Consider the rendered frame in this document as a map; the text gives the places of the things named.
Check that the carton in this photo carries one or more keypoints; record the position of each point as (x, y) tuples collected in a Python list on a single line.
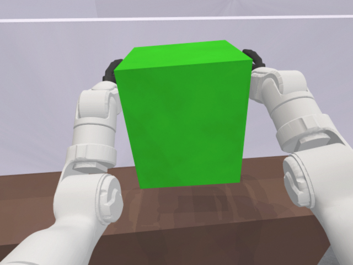
[(185, 108)]

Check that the robot right upper arm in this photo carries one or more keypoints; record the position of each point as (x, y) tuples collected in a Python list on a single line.
[(321, 179)]

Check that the pedestal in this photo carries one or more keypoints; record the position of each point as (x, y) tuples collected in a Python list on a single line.
[(253, 222)]

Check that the robot left upper arm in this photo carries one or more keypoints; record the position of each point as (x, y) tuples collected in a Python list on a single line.
[(84, 206)]

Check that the left robot hand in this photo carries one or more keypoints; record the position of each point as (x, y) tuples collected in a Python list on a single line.
[(109, 73)]

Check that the right robot hand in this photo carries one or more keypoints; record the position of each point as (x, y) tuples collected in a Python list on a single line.
[(256, 58)]

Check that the robot right forearm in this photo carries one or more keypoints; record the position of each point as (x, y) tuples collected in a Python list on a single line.
[(297, 118)]

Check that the robot left forearm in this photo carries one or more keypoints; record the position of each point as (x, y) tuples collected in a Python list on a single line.
[(92, 149)]

